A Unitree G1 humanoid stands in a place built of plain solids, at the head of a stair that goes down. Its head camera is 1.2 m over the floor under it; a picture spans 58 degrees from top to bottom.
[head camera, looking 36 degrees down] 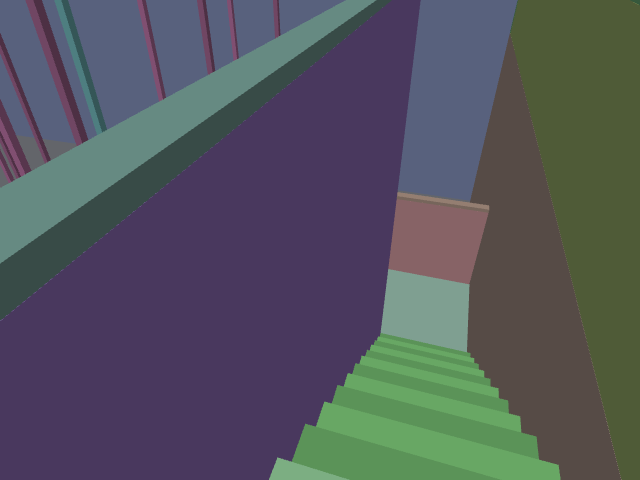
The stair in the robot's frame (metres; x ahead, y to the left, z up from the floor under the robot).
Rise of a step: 0.20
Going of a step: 0.23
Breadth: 0.90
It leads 17 degrees to the right of straight ahead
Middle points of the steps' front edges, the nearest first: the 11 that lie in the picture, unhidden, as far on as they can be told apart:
0.71 -0.38 -0.20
0.94 -0.45 -0.41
1.16 -0.52 -0.61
1.38 -0.59 -0.81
1.61 -0.65 -1.02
1.83 -0.72 -1.22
2.06 -0.79 -1.42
2.28 -0.86 -1.62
2.50 -0.93 -1.83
2.73 -0.99 -2.03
2.95 -1.06 -2.23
